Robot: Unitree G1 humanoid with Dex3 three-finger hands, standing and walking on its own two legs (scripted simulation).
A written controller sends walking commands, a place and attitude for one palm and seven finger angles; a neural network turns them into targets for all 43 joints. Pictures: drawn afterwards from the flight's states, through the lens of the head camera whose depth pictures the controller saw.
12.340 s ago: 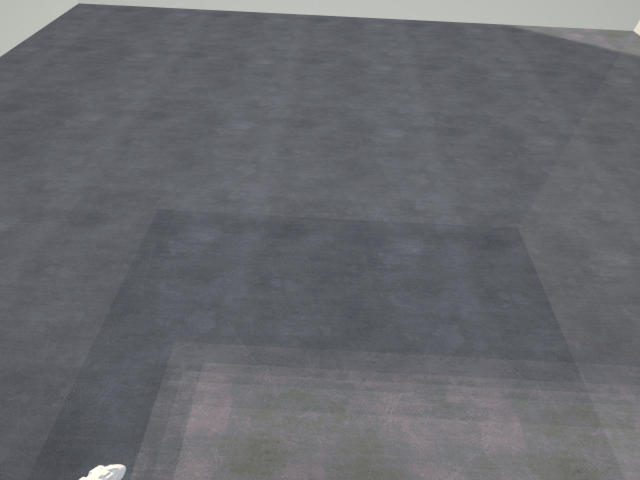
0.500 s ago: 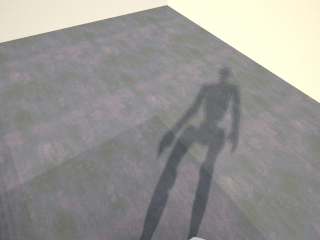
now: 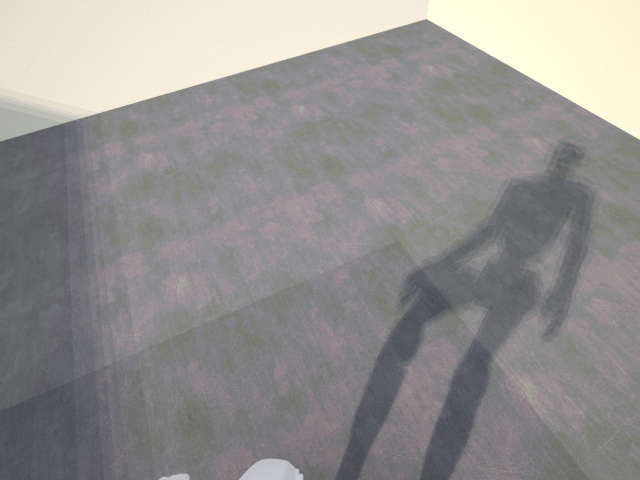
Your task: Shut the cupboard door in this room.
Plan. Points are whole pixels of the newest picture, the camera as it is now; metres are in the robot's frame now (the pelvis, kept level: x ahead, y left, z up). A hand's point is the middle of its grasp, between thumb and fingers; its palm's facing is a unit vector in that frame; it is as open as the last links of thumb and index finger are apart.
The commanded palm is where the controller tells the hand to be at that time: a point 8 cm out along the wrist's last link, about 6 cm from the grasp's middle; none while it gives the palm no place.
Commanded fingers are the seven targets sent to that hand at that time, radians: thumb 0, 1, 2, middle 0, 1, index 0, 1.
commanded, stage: turn or walk to find it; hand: left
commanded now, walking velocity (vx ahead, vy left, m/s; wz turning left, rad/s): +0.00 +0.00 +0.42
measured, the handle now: out of the picture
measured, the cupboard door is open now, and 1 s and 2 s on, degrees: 85 85 85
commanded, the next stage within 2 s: none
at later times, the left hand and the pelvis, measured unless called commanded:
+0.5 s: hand out of the picture -0.03 +0.26 -0.18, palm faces +0.27 -0.93 -0.25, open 7.4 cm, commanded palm none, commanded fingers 0.00 0.90 0.90 -0.20 -0.30 -0.20 -0.30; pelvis -0.02 +0.04 +0.00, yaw +12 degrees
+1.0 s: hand out of the picture -0.05 +0.20 -0.15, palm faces +0.43 -0.87 -0.25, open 7.4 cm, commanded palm none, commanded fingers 0.00 0.90 0.90 -0.20 -0.30 -0.20 -0.30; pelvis -0.03 +0.00 +0.00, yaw +26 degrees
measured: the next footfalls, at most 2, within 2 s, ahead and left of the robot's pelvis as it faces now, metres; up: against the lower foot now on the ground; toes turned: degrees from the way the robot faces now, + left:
left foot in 0.32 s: -0.01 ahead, +0.15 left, +0.00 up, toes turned +14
right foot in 0.74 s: +0.06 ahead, -0.08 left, +0.00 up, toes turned +13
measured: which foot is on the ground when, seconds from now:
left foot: up 0.00-0.30, down 0.32-0.74, up 0.76-1.00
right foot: down 0.00-0.32, up 0.34-0.72, down 0.74-1.00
